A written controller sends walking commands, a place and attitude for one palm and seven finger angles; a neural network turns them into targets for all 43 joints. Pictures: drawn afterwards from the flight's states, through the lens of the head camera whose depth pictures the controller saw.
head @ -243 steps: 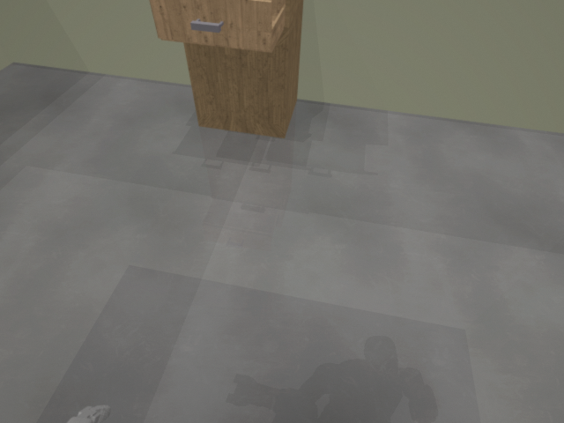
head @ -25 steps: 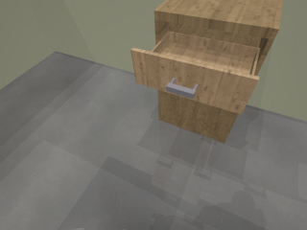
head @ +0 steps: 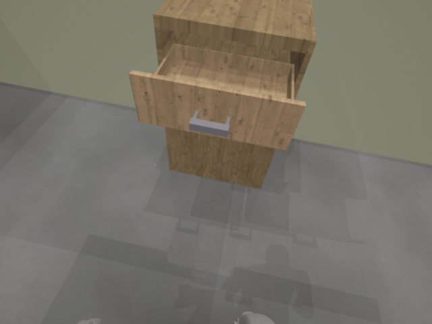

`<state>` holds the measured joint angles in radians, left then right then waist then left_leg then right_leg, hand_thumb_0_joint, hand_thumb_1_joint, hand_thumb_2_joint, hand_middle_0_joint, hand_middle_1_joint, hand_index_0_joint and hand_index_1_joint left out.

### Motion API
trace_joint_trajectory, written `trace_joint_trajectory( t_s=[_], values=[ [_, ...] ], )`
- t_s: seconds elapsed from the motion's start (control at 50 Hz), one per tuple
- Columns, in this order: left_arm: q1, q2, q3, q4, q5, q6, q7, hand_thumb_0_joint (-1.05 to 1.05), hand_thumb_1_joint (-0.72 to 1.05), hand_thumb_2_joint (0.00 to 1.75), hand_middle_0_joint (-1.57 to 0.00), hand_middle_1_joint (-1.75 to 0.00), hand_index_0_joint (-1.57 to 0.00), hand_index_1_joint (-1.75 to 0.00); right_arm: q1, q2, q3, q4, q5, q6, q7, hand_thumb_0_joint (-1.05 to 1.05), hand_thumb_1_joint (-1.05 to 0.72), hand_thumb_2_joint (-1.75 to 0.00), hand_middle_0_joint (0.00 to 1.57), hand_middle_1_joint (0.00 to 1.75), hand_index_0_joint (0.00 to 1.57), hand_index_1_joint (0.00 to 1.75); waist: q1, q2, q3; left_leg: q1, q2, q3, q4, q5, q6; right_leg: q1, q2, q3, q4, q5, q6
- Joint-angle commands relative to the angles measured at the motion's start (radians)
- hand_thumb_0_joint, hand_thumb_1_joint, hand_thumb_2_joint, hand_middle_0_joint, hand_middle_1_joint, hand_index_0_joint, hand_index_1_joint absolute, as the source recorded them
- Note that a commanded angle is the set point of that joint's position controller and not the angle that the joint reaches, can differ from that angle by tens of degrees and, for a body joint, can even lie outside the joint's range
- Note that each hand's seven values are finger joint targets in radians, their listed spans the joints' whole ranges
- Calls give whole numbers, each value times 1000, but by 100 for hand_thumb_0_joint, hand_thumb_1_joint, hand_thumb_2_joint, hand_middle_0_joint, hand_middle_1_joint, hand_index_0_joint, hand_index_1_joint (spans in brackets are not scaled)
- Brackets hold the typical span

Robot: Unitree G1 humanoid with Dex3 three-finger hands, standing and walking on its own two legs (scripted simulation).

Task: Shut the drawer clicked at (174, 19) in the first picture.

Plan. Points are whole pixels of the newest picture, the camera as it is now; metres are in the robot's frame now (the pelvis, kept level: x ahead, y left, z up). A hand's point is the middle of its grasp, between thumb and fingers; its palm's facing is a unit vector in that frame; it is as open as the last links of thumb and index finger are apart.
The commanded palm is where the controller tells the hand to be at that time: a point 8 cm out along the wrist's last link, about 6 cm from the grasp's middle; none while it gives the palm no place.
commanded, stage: turn to face it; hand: left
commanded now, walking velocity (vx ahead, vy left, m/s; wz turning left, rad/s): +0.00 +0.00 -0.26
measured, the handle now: (210, 122) +0.64 +0.05 -0.05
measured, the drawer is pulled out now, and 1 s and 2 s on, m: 0.28 0.28 0.28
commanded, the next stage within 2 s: take the last steps up to it in 0.08 s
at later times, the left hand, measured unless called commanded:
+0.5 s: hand out of the picture +0.07 +0.14 -0.16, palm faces -0.09 -0.97 -0.21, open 7.3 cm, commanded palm none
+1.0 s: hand (164, 275) +0.24 +0.12 -0.16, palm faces -0.17 -0.97 -0.18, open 7.4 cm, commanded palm none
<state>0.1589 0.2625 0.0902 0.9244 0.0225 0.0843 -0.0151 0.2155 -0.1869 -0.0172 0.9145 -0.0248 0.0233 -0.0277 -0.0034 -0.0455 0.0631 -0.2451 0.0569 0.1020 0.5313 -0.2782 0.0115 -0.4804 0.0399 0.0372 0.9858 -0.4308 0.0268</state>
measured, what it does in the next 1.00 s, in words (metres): walks ahead: right foot, then left foot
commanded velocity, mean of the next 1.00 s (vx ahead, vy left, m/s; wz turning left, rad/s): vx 0.25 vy -0.03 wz -0.09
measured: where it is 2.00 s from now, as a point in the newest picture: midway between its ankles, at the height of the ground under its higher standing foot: (238, 311)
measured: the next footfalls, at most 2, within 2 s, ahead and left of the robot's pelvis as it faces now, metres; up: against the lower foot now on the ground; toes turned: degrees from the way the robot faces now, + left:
right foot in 0.28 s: +0.00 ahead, -0.14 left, +0.00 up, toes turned -10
left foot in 0.66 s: +0.15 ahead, +0.08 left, +0.00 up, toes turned +0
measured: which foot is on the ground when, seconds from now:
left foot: down 0.00-0.28, up 0.30-0.64, down 0.66-1.00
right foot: up 0.00-0.26, down 0.28-0.66, up 0.68-1.00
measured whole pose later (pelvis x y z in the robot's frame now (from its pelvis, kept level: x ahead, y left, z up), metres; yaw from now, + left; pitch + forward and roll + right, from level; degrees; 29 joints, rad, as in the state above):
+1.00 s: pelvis +0.14 -0.04 +0.01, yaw -11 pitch -1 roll +1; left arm 0.18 0.18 0.07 1.04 0.03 0.01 -0.02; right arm 0.39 -0.11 -0.03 1.12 -0.03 -0.05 -0.01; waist -0.03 -0.02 0.05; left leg -0.06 0.04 0.18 0.33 -0.25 0.00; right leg -0.51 -0.12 -0.07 0.80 -0.23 0.01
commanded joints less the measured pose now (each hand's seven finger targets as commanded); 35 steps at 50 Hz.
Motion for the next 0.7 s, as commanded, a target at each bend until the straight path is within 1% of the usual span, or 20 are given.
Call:
trace_joint_trajectory(
  t_s=[0.0,0.12,0.16,0.2,0.22,0.24,0.26,0.28,0.3,0.32,0.34,0.36,0.42,0.52,0.56,0.6,0.62,0.64,0.66,0.68],
  values=[
    [8,45,9,-66,-4,-26,-4,0,90,90,-20,-30,-20,-30,-7,-172,-46,-57,-1,-32,-14,0,-90,-90,20,30,20,30,6,200,-51,75,227,-137,-240,326,113,-46,-56,-26,127,19,26],
    [-59,10,-15,-71,-7,-34,2,0,90,90,-20,-30,-20,-30,98,-191,-68,13,-2,-24,-7,0,-90,-90,20,30,20,30,-51,250,-75,175,268,-107,-178,506,137,56,-63,-105,-178,-57,18],
    [-31,-2,-18,-60,-10,-43,5,0,90,90,-20,-30,-20,-30,99,-204,-75,25,-3,-21,-4,0,-90,-90,20,30,20,30,-42,260,-109,187,271,-106,-140,533,130,120,-52,-114,-300,-25,4],
    [48,6,-15,-24,-9,-56,2,0,90,90,-20,-30,-20,-30,91,-206,-77,34,2,-18,0,0,-90,-90,20,30,20,30,-8,215,-151,135,249,-69,-76,349,78,283,-39,-146,-522,145,-9],
    [89,45,-8,-7,-3,-63,4,0,90,90,-20,-30,-20,-30,90,-179,-74,35,8,-20,5,0,-90,-90,20,30,20,30,8,138,-156,15,213,-44,-10,170,33,425,-72,-96,-636,199,-27],
    [138,131,9,13,5,-75,12,0,90,90,-20,-30,-20,-30,67,-111,-57,14,17,-21,10,0,-90,-90,20,30,20,30,36,-111,-131,-233,112,74,176,-155,-37,567,-289,161,-741,157,-105],
    [182,187,19,24,-3,-72,19,0,90,90,-20,-30,-20,-30,-41,-90,-45,-35,9,-15,15,0,-90,-90,20,30,20,30,90,-218,-63,-382,36,31,359,-369,-63,497,-434,345,-800,129,-217],
    [200,155,19,34,-4,-82,26,0,90,90,-20,-30,-20,-30,-84,-112,-47,-35,1,-10,13,0,-90,-90,20,30,20,30,94,-230,-23,-418,50,-66,462,-305,-49,433,-407,359,-819,106,-242],
    [161,121,11,39,-5,-88,28,0,90,90,-20,-30,-20,-30,-69,-116,-52,-16,0,-13,17,0,-90,-90,20,30,20,30,62,-195,9,-438,55,-85,523,-234,-45,419,-375,316,-822,47,-244],
    [132,82,0,37,-6,-93,30,0,90,90,-20,-30,-20,-30,-48,-118,-56,7,-3,-18,24,0,-90,-90,20,30,20,30,39,-108,15,-417,71,-78,538,-168,-47,405,-341,242,-806,66,-236],
    [91,67,-7,29,-3,-103,29,0,90,90,-20,-30,-20,-30,-7,-105,-55,30,-6,-23,30,0,-90,-90,20,30,20,30,4,-81,16,-381,74,-62,530,-116,-56,381,-307,160,-787,141,-216],
    [91,55,-11,30,-4,-112,27,0,90,90,-20,-30,-20,-30,10,-93,-54,43,-7,-25,33,0,-90,-90,20,30,20,30,-3,-75,12,-343,71,-45,511,-83,-64,354,-285,119,-780,210,-205],
    [141,50,-15,64,-1,-128,25,0,90,90,-20,-30,-20,-30,9,-68,-53,48,-5,-29,38,0,-90,-90,20,30,20,30,6,-85,12,-314,58,-19,408,-55,-71,371,-277,102,-783,279,-212],
    [197,66,-15,115,3,-133,26,0,90,90,-20,-30,-20,-30,-54,-56,-47,33,1,-49,44,0,-90,-90,20,30,20,30,31,-92,23,-258,49,-15,224,-81,-53,397,-302,143,-770,265,-226],
    [180,73,-14,128,1,-131,26,0,90,90,-20,-30,-20,-30,-22,-52,-43,44,4,-59,41,0,-90,-90,20,30,20,30,7,-68,23,-147,34,-4,107,-48,-43,359,-287,125,-732,257,-205],
    [163,60,-12,139,-8,-124,22,0,90,90,-20,-30,-20,-30,86,-61,-42,92,1,-72,30,0,-90,-90,20,30,20,30,-39,-13,2,74,1,35,-48,64,-38,262,-218,68,-626,210,-160],
    [179,22,-20,137,-9,-122,15,0,90,90,-20,-30,-20,-30,172,-113,-53,123,-2,-79,22,0,-90,-90,20,30,20,30,-69,105,-28,244,52,-46,-100,18,-11,146,-159,27,-458,190,-129],
    [177,-33,-29,113,-16,-120,8,0,90,90,-20,-30,-20,-30,285,-210,-75,144,-15,-85,13,0,-90,-90,20,30,20,30,-107,338,-68,352,291,-360,-221,-77,76,-31,-48,-90,-194,0,-78],
    [135,-20,-28,80,-6,-122,10,0,90,90,-20,-30,-20,-30,329,-247,-80,145,-13,-72,11,0,-90,-90,20,30,20,30,-115,371,-64,309,414,-546,-350,-219,146,-108,-19,-91,15,-163,-71],
    [77,-4,-24,78,2,-116,11,0,90,90,-20,-30,-20,-30,296,-211,-71,146,-9,-70,2,0,-90,-90,20,30,20,30,-115,291,-7,215,408,-541,-387,-289,153,-142,-68,-32,138,-108,-76]
  ],
)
